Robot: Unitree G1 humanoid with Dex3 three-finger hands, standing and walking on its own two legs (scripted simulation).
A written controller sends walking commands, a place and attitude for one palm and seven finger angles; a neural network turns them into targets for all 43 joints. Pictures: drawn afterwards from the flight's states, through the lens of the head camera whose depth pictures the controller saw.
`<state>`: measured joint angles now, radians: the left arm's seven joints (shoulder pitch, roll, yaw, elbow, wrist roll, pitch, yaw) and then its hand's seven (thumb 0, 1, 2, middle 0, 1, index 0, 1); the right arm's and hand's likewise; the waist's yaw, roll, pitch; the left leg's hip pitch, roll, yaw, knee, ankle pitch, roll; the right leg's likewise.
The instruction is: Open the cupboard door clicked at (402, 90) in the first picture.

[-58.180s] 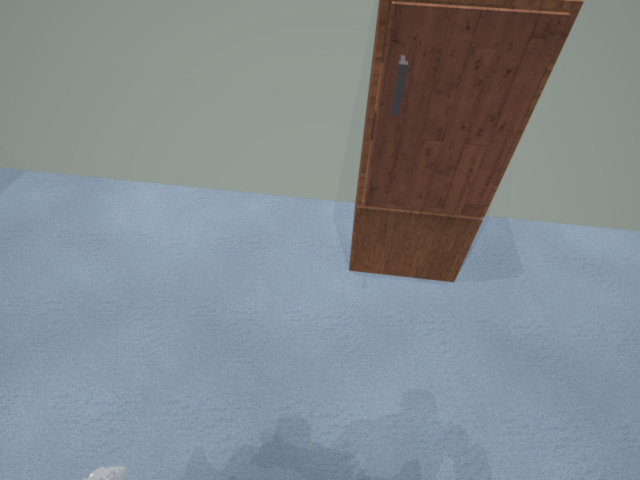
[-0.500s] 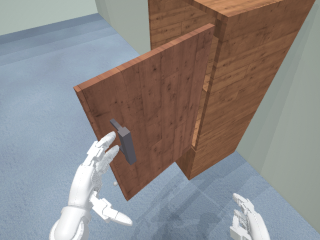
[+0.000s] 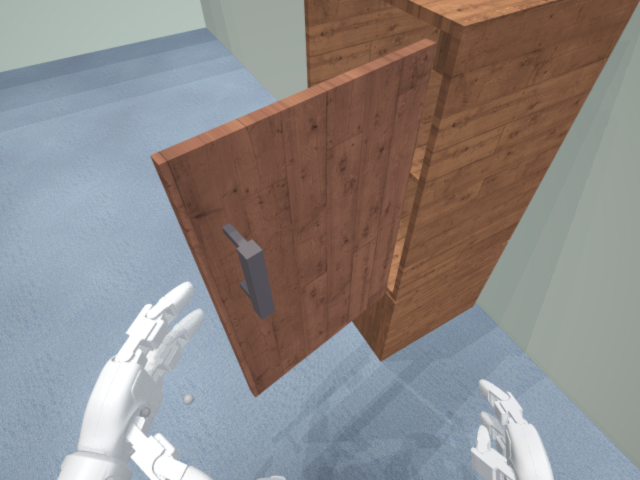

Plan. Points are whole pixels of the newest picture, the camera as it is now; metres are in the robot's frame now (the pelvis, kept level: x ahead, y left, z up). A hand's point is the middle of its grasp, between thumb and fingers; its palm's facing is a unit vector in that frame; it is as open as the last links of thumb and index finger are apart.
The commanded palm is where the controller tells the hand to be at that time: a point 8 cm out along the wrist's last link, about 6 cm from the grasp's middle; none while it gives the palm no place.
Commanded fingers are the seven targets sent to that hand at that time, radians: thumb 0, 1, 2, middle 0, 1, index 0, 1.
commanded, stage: draw the hand back to the body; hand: left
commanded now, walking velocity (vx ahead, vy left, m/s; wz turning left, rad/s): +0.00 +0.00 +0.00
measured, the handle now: (248, 272) +0.34 +0.12 +0.10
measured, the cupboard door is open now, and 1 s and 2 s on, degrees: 100 100 100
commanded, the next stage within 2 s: step back with the hand held close in 1.54 s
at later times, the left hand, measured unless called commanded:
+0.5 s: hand (119, 383) +0.18 +0.19 +0.14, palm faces -0.01 -0.99 -0.13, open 16.1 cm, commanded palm +0.15 +0.25 +0.15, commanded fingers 0.00 -0.22 0.42 -0.16 -0.30 -0.16 -0.30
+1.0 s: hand (34, 315) +0.22 +0.26 +0.19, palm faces +0.35 -0.85 -0.40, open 11.0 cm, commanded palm +0.17 +0.31 +0.21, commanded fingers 0.00 0.65 0.80 -0.19 -0.30 -0.19 -0.30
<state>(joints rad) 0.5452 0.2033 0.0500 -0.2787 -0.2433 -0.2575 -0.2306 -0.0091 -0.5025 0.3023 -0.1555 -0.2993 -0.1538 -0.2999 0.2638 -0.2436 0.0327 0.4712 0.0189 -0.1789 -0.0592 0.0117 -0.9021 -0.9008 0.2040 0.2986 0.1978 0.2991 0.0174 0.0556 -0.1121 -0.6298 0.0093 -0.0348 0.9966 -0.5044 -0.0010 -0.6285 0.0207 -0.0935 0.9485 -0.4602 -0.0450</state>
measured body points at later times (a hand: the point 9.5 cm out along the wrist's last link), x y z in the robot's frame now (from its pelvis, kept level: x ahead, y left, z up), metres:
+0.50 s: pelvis +0.00 +0.01 +0.02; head -0.01 +0.00 +0.47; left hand +0.18 +0.25 +0.15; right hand +0.18 -0.20 -0.04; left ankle +0.00 +0.12 -0.68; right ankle +0.01 -0.09 -0.68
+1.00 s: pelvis +0.02 +0.02 +0.06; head +0.00 +0.01 +0.51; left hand +0.19 +0.30 +0.21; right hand +0.20 -0.19 -0.02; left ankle +0.00 +0.12 -0.68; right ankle +0.01 -0.09 -0.68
